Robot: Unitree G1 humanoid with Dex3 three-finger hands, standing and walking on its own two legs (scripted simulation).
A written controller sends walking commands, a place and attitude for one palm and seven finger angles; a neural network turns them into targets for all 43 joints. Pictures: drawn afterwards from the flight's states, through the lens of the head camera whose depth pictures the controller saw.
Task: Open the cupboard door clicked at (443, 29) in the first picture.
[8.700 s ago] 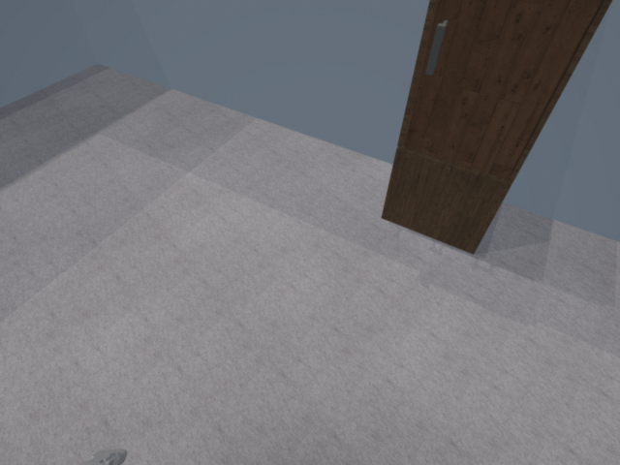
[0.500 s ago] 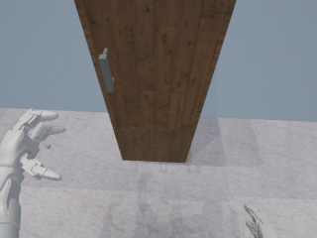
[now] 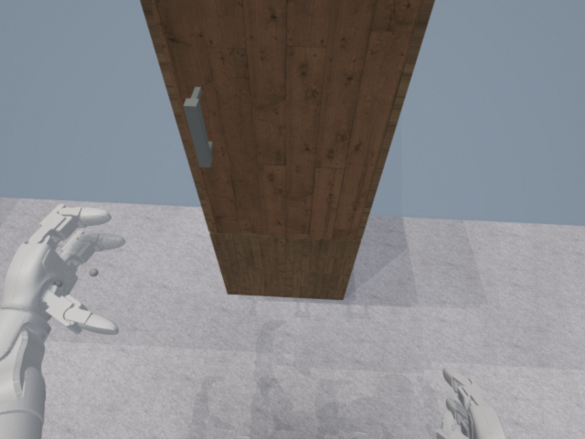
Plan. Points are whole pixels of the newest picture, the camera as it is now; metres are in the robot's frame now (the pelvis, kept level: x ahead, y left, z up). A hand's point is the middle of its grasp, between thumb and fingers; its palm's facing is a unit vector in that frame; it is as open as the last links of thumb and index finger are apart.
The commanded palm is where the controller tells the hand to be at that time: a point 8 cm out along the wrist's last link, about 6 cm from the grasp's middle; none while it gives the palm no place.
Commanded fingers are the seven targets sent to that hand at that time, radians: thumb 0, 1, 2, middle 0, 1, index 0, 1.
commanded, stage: move the hooked fingers beside the handle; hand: left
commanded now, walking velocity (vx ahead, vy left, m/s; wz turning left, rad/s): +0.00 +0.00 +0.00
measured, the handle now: (201, 128) +0.60 +0.21 +0.06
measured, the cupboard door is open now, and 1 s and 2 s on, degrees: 0 0 0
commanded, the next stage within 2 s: none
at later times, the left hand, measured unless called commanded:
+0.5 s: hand (115, 220) +0.38 +0.28 +0.07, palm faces +0.02 -1.00 -0.02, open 14.0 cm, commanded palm +0.36 +0.33 +0.07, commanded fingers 0.00 -0.50 0.30 -0.30 -1.20 -0.30 -1.20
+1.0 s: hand (143, 174) +0.47 +0.27 +0.07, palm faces -0.01 -1.00 -0.02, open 14.0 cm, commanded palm +0.45 +0.32 +0.07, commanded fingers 0.00 -0.50 0.30 -0.30 -1.20 -0.30 -1.20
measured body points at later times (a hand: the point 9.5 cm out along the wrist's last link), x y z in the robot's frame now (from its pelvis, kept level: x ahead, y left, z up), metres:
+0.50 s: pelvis +0.00 +0.00 -0.01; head +0.07 +0.01 +0.44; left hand +0.37 +0.33 +0.08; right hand +0.10 -0.26 -0.10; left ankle -0.02 +0.11 -0.70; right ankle +0.04 -0.12 -0.70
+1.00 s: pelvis +0.00 +0.01 -0.02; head +0.11 +0.03 +0.42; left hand +0.46 +0.32 +0.07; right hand +0.02 -0.26 -0.12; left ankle -0.02 +0.11 -0.70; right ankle +0.04 -0.12 -0.70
